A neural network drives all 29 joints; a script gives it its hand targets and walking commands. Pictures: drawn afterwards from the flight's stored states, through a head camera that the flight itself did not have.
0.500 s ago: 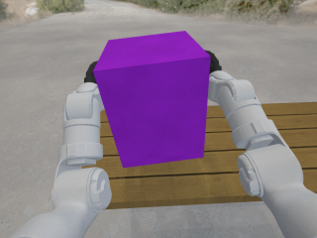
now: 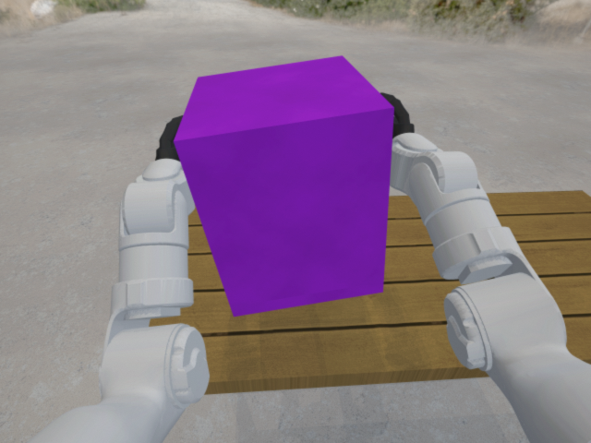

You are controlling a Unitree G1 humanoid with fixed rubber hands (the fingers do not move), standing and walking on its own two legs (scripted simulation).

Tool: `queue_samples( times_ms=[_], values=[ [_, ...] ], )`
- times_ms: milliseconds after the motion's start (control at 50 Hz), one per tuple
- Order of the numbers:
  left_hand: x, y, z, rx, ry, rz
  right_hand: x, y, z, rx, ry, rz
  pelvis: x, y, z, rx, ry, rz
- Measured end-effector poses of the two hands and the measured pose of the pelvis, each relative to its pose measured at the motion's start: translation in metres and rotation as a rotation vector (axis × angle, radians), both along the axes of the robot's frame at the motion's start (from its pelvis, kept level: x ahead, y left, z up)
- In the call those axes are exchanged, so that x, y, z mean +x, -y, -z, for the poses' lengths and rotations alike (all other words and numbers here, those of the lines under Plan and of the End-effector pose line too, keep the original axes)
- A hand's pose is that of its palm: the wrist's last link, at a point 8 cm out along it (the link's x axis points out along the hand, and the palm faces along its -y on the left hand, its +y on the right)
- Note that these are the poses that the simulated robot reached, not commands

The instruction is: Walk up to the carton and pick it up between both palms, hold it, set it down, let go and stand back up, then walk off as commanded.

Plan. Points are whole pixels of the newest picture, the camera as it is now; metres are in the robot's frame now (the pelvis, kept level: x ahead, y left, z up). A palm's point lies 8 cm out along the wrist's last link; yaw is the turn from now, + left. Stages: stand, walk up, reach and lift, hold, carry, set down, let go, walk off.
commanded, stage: hold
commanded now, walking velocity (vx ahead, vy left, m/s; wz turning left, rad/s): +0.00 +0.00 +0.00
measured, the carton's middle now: (289, 183) +0.37 -0.01 +0.23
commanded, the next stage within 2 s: none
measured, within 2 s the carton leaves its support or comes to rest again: neither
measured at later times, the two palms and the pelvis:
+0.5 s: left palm (164, 169) +0.36 +0.15 +0.26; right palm (396, 146) +0.37 -0.14 +0.28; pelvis -0.01 -0.01 +0.00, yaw +0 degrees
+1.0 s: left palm (168, 167) +0.36 +0.14 +0.26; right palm (403, 149) +0.36 -0.15 +0.28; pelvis -0.02 +0.00 +0.00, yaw -1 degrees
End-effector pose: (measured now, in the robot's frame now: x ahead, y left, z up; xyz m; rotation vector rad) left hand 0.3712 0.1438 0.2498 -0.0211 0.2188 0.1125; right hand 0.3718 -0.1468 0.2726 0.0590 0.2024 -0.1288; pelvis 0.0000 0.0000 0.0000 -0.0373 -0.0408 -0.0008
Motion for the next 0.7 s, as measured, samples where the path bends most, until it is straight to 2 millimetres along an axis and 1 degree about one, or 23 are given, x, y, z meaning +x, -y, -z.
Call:
queue_samples(
  times_ms=[80, 140, 260, 400, 560, 700],
  values=[
    [-0.001, 0.003, 0.004, -0.003, -0.014, 0.002, -0.002, 0.004, 0.009, -0.004, -0.015, 0.001, 0.002, -0.001, 0.0, 0.001, 0.009, 0.006],
    [-0.003, 0.004, 0.004, 0.002, -0.005, -0.001, -0.004, 0.005, 0.011, -0.013, -0.006, -0.005, 0.003, -0.001, 0.0, 0.0, 0.012, 0.01],
    [-0.009, 0.004, -0.001, -0.008, 0.014, -0.013, -0.007, 0.005, 0.004, 0.001, 0.012, -0.012, 0.002, -0.001, 0.0, 0.002, 0.017, 0.018],
    [-0.011, -0.002, -0.012, -0.019, 0.019, -0.028, -0.006, -0.001, -0.006, -0.009, 0.015, -0.024, -0.003, 0.003, 0.0, 0.007, 0.02, 0.015],
    [-0.011, -0.007, -0.01, -0.019, 0.01, -0.017, -0.008, -0.005, -0.007, -0.034, 0.003, -0.021, -0.007, 0.007, -0.001, 0.006, 0.017, 0.001],
    [-0.013, -0.002, -0.004, -0.009, 0.003, -0.002, -0.014, -0.002, -0.003, -0.013, -0.006, 0.003, -0.011, 0.006, 0.0, 0.003, 0.021, -0.005]
  ],
)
